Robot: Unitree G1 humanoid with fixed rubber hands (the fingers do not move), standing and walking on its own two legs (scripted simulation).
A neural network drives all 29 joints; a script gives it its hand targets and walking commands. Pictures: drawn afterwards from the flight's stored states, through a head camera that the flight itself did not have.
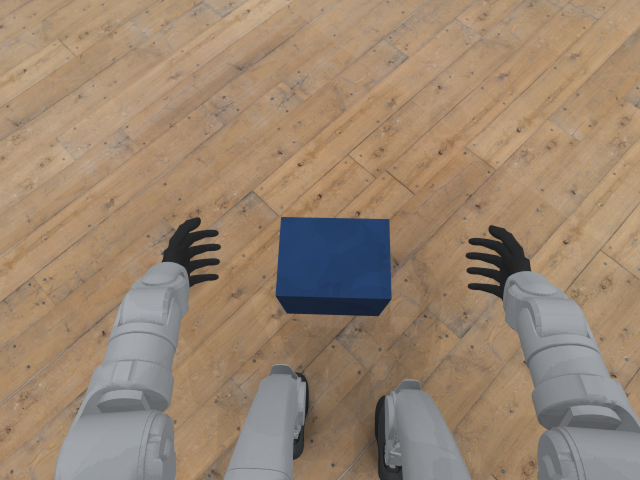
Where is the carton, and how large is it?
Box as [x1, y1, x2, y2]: [276, 217, 391, 315]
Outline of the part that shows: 281,217 276,296 287,313 378,315 391,298 388,219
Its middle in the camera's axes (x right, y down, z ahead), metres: +0.04 +0.07 +1.00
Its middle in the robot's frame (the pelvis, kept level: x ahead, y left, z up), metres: +0.51 +0.03 -0.56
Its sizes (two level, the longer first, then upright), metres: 0.257 0.191 0.243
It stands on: the floor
